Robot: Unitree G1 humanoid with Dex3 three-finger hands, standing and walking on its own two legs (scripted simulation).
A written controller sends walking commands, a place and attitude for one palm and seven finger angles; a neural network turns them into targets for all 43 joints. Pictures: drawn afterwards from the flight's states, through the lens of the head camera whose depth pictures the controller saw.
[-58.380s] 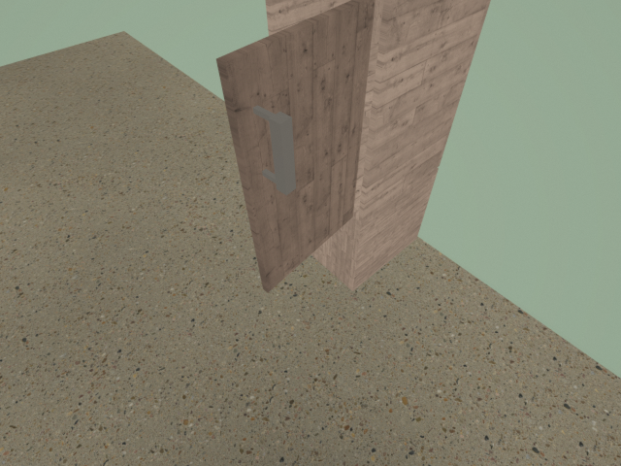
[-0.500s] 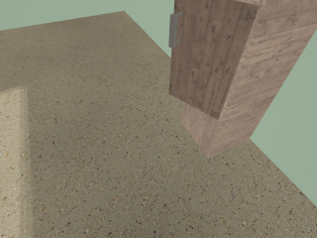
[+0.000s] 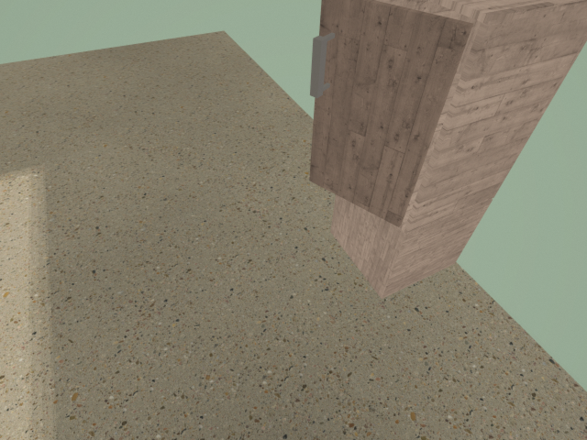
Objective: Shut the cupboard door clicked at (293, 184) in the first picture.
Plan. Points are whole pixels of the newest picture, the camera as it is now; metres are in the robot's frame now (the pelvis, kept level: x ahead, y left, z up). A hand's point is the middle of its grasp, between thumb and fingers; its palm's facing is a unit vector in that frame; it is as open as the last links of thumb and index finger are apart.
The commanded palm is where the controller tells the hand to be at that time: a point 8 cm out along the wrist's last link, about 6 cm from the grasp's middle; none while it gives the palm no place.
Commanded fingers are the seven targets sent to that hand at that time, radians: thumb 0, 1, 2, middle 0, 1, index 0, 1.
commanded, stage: let the arm hang, fingers relaxed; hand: left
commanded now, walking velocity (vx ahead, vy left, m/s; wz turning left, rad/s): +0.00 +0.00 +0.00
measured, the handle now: (323, 65) +0.97 -0.03 +0.08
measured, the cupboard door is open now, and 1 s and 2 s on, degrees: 25 25 25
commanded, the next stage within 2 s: look to check the result in 0.04 s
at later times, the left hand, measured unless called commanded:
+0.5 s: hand out of the picture -0.02 +0.18 -0.18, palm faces +0.03 -0.98 -0.18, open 7.4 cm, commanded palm none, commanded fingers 0.00 0.90 0.90 -0.20 -0.30 -0.20 -0.30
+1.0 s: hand out of the picture +0.01 +0.20 -0.19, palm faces +0.11 -0.97 -0.20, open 7.4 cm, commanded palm none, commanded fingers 0.00 0.90 0.90 -0.20 -0.30 -0.20 -0.30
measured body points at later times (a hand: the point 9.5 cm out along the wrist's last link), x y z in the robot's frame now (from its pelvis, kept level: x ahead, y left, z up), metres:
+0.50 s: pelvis +0.00 +0.02 +0.00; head +0.00 +0.01 +0.45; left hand -0.02 +0.23 -0.16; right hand -0.04 -0.18 -0.16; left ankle +0.00 +0.12 -0.74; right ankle +0.01 -0.10 -0.74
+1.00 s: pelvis +0.00 +0.03 -0.01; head +0.02 +0.03 +0.44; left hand +0.00 +0.26 -0.17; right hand -0.01 -0.19 -0.17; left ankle +0.00 +0.12 -0.74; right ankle +0.01 -0.10 -0.74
